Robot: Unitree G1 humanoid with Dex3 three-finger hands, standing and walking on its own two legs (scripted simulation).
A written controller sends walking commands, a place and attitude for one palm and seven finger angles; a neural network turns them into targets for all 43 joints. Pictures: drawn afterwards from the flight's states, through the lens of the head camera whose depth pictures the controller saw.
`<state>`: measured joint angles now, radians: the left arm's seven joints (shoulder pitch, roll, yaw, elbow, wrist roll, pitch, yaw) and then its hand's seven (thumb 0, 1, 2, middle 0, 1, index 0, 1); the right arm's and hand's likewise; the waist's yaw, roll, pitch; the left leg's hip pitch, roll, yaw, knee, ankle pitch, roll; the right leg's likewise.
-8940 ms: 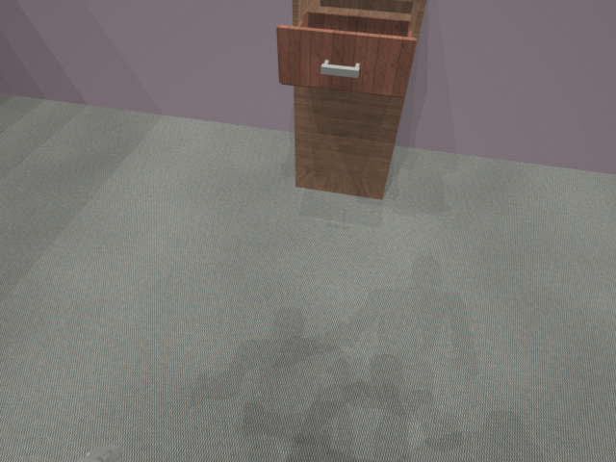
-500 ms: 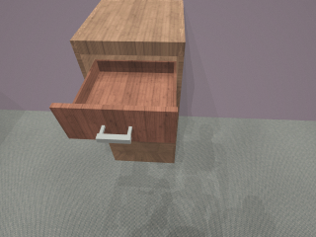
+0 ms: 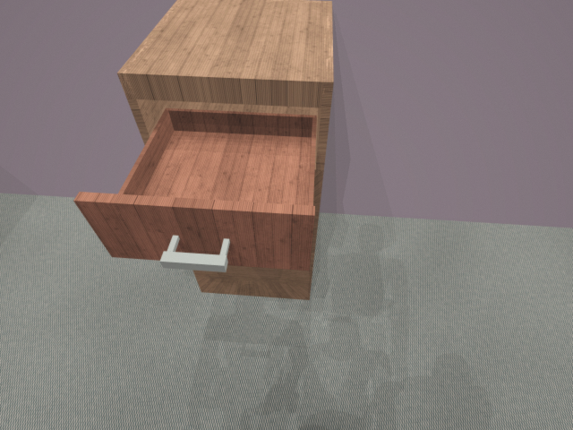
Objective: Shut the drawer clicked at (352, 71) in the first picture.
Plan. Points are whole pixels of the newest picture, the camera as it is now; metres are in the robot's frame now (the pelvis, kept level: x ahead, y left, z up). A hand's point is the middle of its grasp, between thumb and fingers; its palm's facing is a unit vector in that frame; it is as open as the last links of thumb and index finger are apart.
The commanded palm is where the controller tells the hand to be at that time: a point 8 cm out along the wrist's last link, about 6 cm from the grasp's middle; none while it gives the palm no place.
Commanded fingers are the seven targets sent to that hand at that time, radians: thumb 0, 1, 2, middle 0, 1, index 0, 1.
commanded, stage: come to a stop and stand still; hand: left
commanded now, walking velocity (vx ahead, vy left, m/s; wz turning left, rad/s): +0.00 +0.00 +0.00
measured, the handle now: (197, 252) +0.38 +0.18 -0.01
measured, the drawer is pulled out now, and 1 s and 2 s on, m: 0.29 0.29 0.29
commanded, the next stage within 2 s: look again from close up in 0.06 s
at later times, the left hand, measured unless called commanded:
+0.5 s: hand out of the picture +0.01 +0.17 -0.17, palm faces +0.04 -0.98 -0.20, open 7.3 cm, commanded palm none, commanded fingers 0.00 0.90 0.90 -0.20 -0.30 -0.20 -0.30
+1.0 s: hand out of the picture +0.00 +0.16 -0.18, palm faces +0.07 -0.98 -0.17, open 7.3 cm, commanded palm none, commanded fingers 0.00 0.90 0.90 -0.20 -0.30 -0.20 -0.30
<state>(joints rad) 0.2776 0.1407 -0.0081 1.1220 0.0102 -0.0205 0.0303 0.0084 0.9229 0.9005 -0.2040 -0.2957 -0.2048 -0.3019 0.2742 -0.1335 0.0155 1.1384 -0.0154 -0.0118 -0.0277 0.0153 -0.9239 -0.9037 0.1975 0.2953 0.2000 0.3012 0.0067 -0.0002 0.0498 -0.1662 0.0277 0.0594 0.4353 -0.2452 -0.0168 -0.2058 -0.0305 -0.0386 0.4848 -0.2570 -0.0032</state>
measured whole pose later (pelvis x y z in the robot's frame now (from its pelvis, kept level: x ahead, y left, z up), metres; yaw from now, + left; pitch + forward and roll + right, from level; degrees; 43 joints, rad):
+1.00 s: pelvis +0.02 -0.01 -0.01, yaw +1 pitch -1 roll +0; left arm 0.32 0.14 0.02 1.11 0.02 -0.01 0.01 0.00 0.91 0.90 -0.20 -0.30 -0.20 -0.30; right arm 0.32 -0.13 0.01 1.15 -0.03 0.00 -0.02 0.00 -0.91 -0.90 0.20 0.30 0.20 0.30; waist 0.01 -0.01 0.02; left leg -0.17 0.05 0.04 0.51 -0.32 -0.02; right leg -0.19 -0.01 -0.06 0.53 -0.32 -0.02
